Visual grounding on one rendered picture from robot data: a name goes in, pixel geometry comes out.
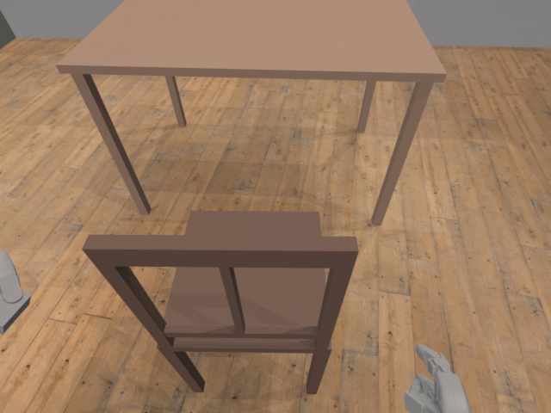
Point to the chair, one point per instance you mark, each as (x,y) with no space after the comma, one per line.
(245,282)

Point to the left robot hand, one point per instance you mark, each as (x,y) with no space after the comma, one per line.
(13,300)

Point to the right robot hand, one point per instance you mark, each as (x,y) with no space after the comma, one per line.
(446,395)

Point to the table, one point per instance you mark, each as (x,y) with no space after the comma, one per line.
(356,40)

